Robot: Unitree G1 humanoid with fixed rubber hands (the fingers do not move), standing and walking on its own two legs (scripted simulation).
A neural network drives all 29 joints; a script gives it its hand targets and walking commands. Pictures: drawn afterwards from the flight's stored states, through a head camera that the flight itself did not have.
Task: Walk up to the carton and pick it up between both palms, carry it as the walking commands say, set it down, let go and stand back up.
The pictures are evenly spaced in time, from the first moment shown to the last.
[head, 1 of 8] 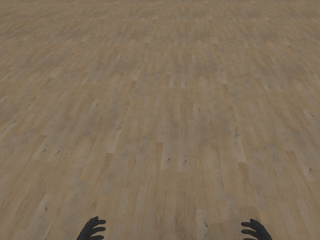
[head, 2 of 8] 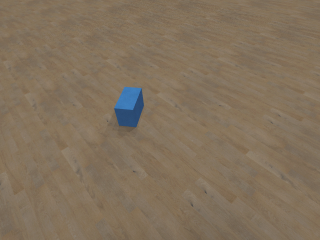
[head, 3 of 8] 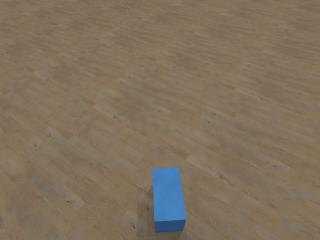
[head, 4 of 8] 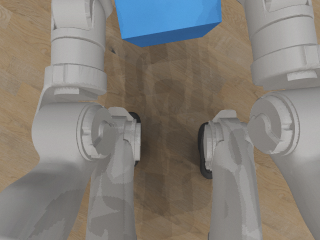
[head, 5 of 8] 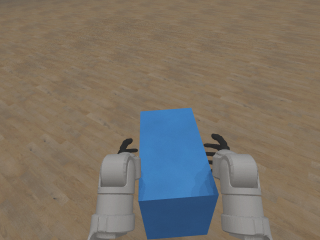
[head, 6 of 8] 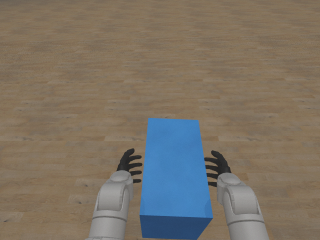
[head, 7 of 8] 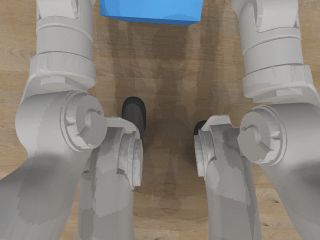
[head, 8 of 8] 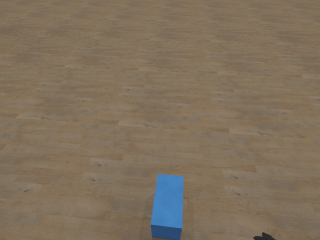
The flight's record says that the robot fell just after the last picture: no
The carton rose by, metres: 0.69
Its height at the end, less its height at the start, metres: +0.00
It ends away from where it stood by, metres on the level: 0.59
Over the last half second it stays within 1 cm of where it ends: yes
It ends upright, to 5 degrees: yes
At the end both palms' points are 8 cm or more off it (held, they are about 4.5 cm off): yes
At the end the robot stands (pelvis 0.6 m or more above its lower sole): yes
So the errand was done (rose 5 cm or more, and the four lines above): yes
